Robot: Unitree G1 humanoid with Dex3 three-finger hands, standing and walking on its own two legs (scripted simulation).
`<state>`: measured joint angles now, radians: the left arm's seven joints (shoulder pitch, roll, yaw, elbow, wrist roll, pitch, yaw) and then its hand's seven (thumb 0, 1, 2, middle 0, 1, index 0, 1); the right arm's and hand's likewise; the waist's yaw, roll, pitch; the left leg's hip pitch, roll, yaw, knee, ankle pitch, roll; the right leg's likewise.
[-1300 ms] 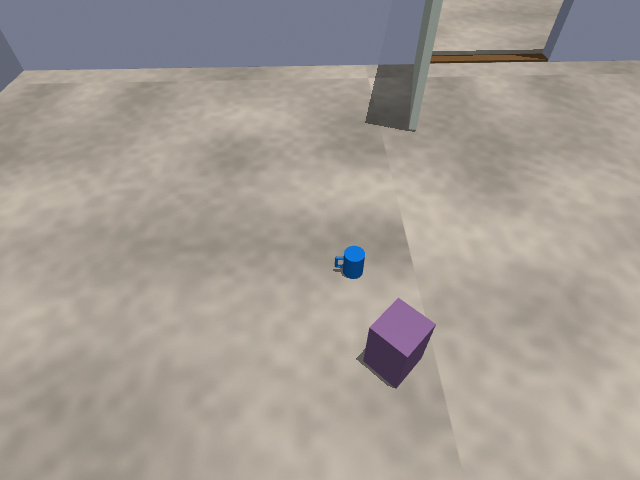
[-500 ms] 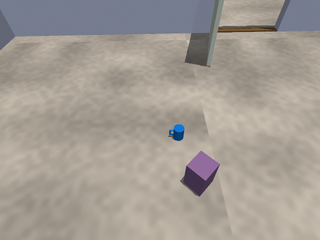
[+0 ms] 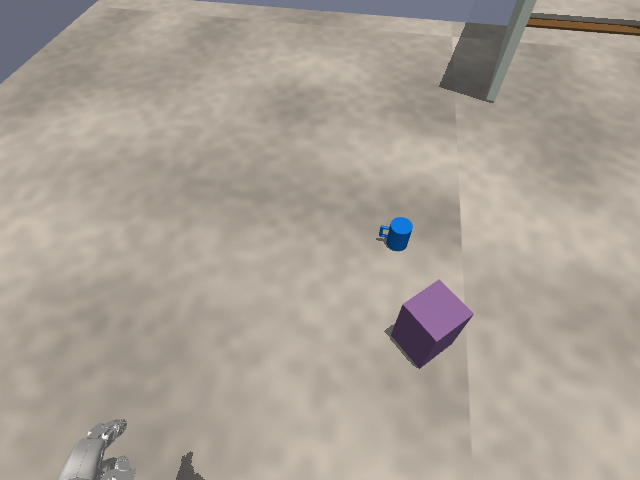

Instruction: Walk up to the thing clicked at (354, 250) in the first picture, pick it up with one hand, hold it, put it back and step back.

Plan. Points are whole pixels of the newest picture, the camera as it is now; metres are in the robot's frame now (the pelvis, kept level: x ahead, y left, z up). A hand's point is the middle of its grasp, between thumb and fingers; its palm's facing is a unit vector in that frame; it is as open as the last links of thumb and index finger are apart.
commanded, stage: walk up
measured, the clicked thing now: (394, 233) +0.99 -0.29 -0.71
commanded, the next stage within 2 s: none
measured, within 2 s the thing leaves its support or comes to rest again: neither
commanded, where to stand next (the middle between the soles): +0.06 +0.00 m, yaw +59 degrees
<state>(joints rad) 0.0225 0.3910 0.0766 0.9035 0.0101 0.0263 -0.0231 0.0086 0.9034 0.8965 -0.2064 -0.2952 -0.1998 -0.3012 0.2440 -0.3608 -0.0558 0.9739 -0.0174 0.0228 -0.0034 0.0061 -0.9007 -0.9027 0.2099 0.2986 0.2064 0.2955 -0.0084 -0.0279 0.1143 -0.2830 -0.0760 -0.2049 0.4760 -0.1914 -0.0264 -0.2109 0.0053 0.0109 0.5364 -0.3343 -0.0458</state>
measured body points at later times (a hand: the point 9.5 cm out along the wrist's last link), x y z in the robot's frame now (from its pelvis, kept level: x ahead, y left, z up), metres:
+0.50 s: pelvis +0.01 -0.01 -0.01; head +0.04 +0.03 +0.43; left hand -0.04 +0.31 -0.14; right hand +0.24 -0.26 -0.09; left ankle +0.00 +0.12 -0.73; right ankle +0.04 -0.13 -0.69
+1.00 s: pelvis -0.02 -0.03 -0.03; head +0.00 -0.01 +0.42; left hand -0.22 +0.26 -0.12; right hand +0.29 -0.20 -0.12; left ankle -0.09 +0.07 -0.74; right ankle +0.10 -0.14 -0.73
